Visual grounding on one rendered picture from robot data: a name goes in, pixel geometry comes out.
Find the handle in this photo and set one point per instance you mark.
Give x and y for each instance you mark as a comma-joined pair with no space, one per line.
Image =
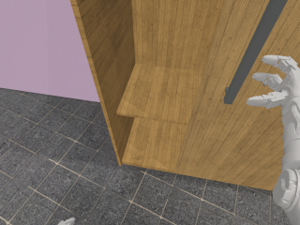
261,34

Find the robot right upper arm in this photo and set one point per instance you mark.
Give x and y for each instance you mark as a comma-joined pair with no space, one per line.
286,194

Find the right robot hand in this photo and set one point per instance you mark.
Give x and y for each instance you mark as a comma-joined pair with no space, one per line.
290,84

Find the wardrobe door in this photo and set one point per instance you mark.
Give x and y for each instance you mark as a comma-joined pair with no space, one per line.
238,143

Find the robot right forearm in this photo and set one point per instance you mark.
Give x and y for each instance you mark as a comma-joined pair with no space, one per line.
291,134

